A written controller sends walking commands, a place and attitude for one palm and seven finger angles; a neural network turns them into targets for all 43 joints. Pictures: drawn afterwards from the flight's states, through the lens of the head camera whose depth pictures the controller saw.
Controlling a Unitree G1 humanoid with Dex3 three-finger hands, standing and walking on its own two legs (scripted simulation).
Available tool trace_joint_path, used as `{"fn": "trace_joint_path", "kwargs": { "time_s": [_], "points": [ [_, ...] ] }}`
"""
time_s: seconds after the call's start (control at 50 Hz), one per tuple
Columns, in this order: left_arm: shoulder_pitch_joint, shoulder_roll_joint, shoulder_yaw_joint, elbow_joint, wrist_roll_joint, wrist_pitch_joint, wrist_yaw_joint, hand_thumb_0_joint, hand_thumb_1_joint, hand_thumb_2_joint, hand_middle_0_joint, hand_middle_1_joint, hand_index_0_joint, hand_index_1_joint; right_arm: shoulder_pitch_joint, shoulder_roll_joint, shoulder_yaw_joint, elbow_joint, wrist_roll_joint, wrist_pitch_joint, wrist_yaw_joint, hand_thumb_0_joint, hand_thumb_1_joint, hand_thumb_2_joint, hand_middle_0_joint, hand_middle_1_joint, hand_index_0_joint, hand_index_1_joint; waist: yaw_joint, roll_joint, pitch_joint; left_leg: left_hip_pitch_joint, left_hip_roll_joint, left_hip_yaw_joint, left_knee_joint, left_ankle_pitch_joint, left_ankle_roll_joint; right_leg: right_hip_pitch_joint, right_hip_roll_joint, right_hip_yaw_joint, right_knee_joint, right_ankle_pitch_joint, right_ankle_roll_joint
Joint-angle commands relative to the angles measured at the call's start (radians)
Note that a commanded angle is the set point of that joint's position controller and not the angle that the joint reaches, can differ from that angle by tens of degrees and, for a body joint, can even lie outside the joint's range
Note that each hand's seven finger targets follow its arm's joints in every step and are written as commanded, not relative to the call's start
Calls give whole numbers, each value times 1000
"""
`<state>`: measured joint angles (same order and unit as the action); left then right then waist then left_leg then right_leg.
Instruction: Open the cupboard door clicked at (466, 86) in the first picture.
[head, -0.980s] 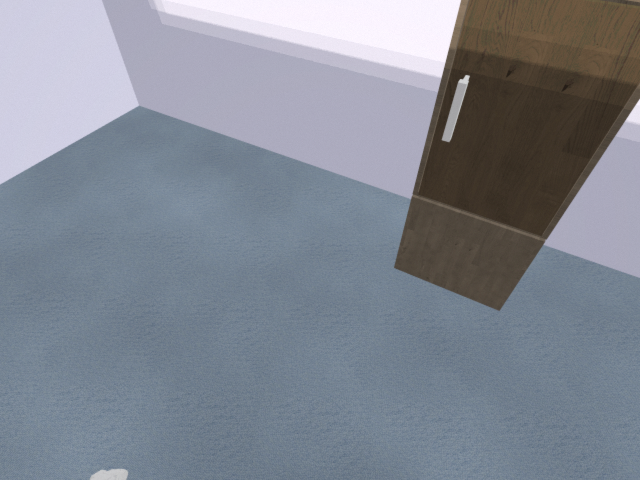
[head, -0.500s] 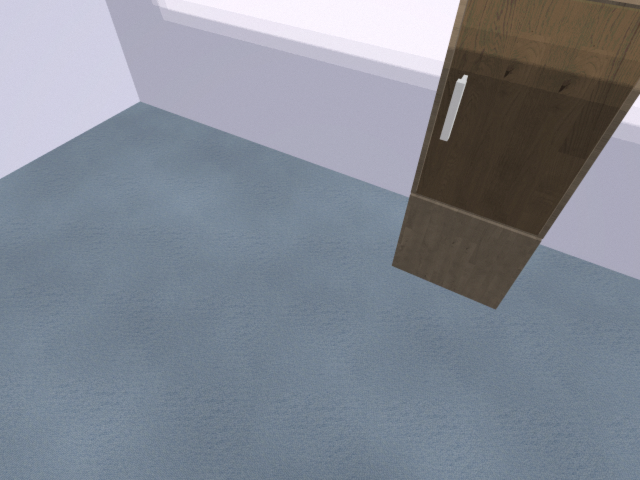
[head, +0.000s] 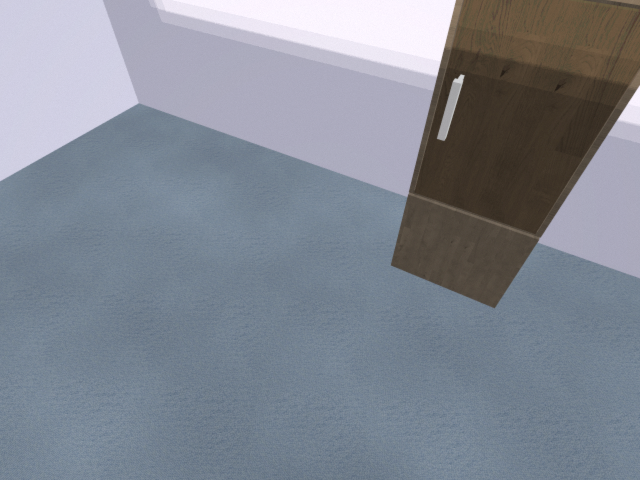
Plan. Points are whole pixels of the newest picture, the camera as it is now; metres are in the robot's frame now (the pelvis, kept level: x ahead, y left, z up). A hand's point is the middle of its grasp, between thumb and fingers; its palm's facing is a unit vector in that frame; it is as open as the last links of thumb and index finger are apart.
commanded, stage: look at it before walking up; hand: left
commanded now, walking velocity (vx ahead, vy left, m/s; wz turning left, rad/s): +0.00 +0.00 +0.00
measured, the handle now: (451, 108) +1.00 -0.28 -0.03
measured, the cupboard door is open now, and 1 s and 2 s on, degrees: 0 0 0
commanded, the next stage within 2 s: walk to a spot facing it in 0.46 s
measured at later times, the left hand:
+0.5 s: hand out of the picture +0.08 +0.25 -0.16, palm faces -0.02 -0.94 -0.33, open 7.4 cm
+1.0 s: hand out of the picture +0.07 +0.18 -0.19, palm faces -0.09 -0.97 -0.22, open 7.4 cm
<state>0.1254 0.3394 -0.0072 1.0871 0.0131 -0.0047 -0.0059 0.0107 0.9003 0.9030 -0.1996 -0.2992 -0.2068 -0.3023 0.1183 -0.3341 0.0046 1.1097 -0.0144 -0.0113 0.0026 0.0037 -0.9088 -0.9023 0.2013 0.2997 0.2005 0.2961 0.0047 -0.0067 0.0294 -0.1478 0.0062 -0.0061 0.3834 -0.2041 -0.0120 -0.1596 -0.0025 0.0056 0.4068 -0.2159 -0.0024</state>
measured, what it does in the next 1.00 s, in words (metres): stands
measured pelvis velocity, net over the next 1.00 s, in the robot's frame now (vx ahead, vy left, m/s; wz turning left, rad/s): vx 0.03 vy -0.01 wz -0.15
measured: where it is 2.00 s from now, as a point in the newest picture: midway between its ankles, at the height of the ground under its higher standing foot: outside the picture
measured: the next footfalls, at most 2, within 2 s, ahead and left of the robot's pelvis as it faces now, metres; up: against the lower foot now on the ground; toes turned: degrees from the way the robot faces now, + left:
left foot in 1.26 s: +0.22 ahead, +0.10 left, +0.00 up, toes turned -13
right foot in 1.78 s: +0.14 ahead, -0.12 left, +0.00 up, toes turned -45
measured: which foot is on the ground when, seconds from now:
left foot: down 0.00-0.94, up 0.96-1.00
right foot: down 0.00-1.00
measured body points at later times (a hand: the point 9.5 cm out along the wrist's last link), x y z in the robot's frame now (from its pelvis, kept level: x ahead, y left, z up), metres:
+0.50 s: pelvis +0.01 +0.00 +0.00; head +0.01 +0.00 +0.45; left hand +0.08 +0.30 -0.13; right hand +0.09 -0.30 -0.13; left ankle +0.00 +0.13 -0.74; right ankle +0.00 -0.12 -0.74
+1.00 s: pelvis +0.03 -0.01 -0.03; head +0.04 -0.02 +0.42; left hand +0.08 +0.23 -0.17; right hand +0.04 -0.28 -0.18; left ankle +0.00 +0.12 -0.72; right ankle +0.00 -0.12 -0.74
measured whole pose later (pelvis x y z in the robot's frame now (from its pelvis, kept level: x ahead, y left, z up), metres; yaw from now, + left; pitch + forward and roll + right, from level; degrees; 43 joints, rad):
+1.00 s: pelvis +0.03 -0.01 -0.03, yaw -9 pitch +0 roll -1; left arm 0.32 0.21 0.04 0.96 0.03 0.01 -0.03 0.01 0.90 0.90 -0.20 -0.30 -0.21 -0.30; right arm 0.24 -0.25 -0.04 1.01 -0.02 0.04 0.00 0.00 -0.91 -0.90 0.20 0.30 0.20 0.30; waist 0.04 0.03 0.02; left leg -0.32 0.08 0.06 0.86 -0.53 -0.03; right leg -0.30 0.07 0.06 0.68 -0.37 -0.03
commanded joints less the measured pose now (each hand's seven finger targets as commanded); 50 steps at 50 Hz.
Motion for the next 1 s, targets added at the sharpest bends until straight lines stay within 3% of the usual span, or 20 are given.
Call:
{"fn": "trace_joint_path", "kwargs": {
  "time_s": [0.0,0.56,0.58,0.64,0.7,0.78,0.8,0.84,0.86,0.88,0.9,0.92,0.94,0.96,0.98],
  "points": [
    [-38,210,44,-67,-2,-23,17,0,900,900,-200,-300,-200,-300,-55,-205,-41,-68,5,-21,-13,0,-900,-900,200,300,200,300,-2,1,-57,5,104,-100,-58,118,39,8,-119,105,-84,93,-32],
    [-35,213,44,-62,-2,-22,15,0,900,900,-200,-300,-200,-300,-65,-211,-40,-62,6,-21,-17,0,-900,-900,200,300,200,300,0,8,-55,39,114,-86,-66,157,35,17,-119,105,-89,162,-31],
    [-33,201,44,-66,-3,-16,15,0,900,900,-200,-300,-200,-300,-54,-201,-41,-63,5,-18,-19,0,-900,-900,200,300,200,300,-3,14,-51,44,116,-74,-52,155,32,0,-116,114,-77,178,-32],
    [29,102,34,-75,-2,18,21,0,900,900,-200,-300,-200,-300,14,-89,-29,-71,3,3,-26,0,-900,-900,200,300,200,300,-7,2,-54,33,123,-17,12,164,12,-37,-110,129,-10,256,-21],
    [56,105,49,-115,3,33,16,0,900,900,-200,-300,-200,-300,38,-102,-48,-113,1,16,-32,0,-900,-900,200,300,200,300,-11,-7,-64,19,139,-1,56,93,18,-87,-91,153,46,228,-29],
    [82,87,65,-169,12,42,-9,0,900,900,-200,-300,-200,-300,25,-125,-69,-162,-6,20,-23,0,-900,-900,200,300,200,300,1,58,10,-50,189,-70,-14,-349,57,-225,-17,161,86,-239,-31],
    [89,81,68,-180,14,39,-13,0,900,900,-200,-300,-200,-300,32,-133,-74,-171,-5,19,-20,0,-900,-900,200,300,200,300,2,82,21,-66,210,-102,-36,-429,72,-244,4,149,123,-301,-30],
    [136,52,76,-186,13,31,-21,0,900,900,-200,-300,-200,-300,20,-149,-86,-186,-4,11,-18,0,-900,-900,200,300,200,300,22,139,34,-107,276,-143,-65,-470,104,-236,40,76,255,-256,-21],
    [164,33,80,-184,13,29,-24,0,900,900,-200,-300,-200,-300,9,-151,-89,-196,-5,7,-17,0,-900,-900,200,300,200,300,38,158,40,-146,299,-133,-49,-451,111,-196,42,31,296,-220,-17],
    [207,20,83,-178,15,22,-27,0,900,900,-200,-300,-200,-300,-1,-140,-90,-202,-4,3,-15,0,-900,-900,200,300,200,300,60,137,24,-170,285,-90,25,-399,102,-139,36,17,260,-194,-18],
    [260,32,88,-166,18,13,-26,0,900,900,-200,-300,-200,-300,-11,-117,-89,-211,-5,4,-12,0,-900,-900,200,300,200,300,85,40,18,-234,220,-13,172,-382,64,-68,15,87,157,-207,-39],
    [304,98,103,-161,24,-2,-15,0,900,900,-200,-300,-200,-300,-23,-51,-78,-241,2,6,-10,0,-900,-900,200,300,200,300,96,-243,39,-428,84,119,459,-434,-11,16,-157,422,-17,-245,-122],
    [368,142,109,-154,12,-9,0,0,900,900,-200,-300,-200,-300,-90,-26,-68,-282,2,-1,-8,0,-900,-900,200,300,200,300,129,-332,80,-573,18,91,654,-447,-27,39,-294,699,-198,-195,-212],
    [384,137,111,-156,8,-16,14,0,900,900,-200,-300,-200,-300,-130,-32,-68,-300,0,-11,-11,0,-900,-900,200,300,200,300,126,-241,97,-613,44,0,734,-379,-22,48,-312,780,-224,-128,-264],
    [347,116,107,-158,9,-21,19,0,900,900,-200,-300,-200,-300,-117,-28,-71,-295,-1,-21,-9,0,-900,-900,200,300,200,300,89,-130,82,-615,68,-25,741,-311,-24,80,-293,702,-174,-25,-272]
  ]
}}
